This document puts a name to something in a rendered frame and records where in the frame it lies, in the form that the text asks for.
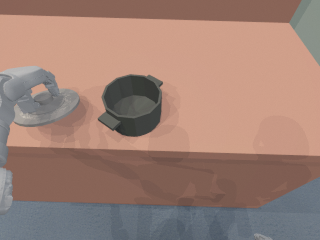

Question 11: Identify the robot left upper arm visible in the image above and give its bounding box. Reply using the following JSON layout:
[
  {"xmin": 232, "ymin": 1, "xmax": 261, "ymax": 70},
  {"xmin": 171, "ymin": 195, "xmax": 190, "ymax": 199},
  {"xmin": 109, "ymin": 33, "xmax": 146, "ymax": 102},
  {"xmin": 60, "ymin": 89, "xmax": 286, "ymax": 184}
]
[{"xmin": 0, "ymin": 167, "xmax": 13, "ymax": 215}]

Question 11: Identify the left robot hand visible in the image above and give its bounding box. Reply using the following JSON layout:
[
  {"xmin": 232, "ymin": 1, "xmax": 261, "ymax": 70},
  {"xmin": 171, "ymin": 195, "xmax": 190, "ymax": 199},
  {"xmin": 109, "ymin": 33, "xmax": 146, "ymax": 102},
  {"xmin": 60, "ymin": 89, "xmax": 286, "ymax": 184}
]
[{"xmin": 2, "ymin": 65, "xmax": 60, "ymax": 114}]

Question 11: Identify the pot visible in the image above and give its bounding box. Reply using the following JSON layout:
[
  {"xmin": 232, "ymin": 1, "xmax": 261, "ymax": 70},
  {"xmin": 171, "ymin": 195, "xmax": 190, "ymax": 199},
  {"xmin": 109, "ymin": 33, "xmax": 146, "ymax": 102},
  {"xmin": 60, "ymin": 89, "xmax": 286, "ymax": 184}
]
[{"xmin": 97, "ymin": 74, "xmax": 163, "ymax": 137}]

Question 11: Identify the knob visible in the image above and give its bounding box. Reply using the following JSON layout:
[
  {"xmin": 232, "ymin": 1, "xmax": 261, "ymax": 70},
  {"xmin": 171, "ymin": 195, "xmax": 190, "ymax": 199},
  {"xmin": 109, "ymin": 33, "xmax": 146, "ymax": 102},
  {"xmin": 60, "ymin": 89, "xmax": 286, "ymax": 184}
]
[{"xmin": 33, "ymin": 92, "xmax": 54, "ymax": 106}]

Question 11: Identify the lid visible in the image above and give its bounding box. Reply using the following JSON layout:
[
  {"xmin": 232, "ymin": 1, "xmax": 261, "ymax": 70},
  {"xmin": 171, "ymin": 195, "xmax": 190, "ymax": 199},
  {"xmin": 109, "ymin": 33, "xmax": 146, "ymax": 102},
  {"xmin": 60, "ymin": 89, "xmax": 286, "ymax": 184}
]
[{"xmin": 13, "ymin": 88, "xmax": 80, "ymax": 127}]

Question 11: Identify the table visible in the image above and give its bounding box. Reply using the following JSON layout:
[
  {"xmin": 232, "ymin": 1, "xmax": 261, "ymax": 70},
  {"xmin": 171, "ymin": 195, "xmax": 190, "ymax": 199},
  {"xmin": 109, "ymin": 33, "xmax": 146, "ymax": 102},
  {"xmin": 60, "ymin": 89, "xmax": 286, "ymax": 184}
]
[{"xmin": 0, "ymin": 0, "xmax": 320, "ymax": 209}]

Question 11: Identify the robot left forearm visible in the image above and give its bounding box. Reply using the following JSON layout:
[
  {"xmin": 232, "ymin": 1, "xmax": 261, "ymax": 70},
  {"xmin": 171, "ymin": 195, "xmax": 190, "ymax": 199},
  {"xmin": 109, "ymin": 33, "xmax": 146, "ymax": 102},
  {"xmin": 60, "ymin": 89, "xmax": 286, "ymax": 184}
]
[{"xmin": 0, "ymin": 72, "xmax": 26, "ymax": 168}]

